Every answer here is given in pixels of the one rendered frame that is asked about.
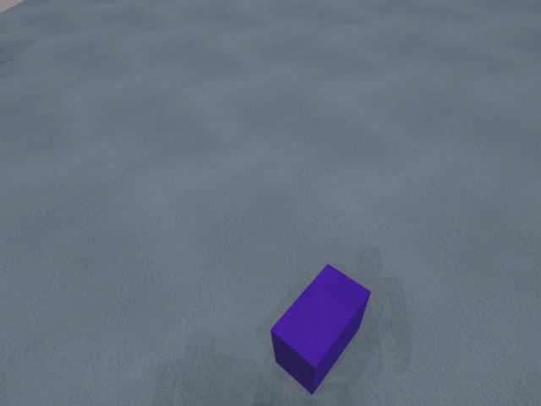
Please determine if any carton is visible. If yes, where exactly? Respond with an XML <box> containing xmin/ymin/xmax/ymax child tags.
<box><xmin>270</xmin><ymin>264</ymin><xmax>371</xmax><ymax>395</ymax></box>

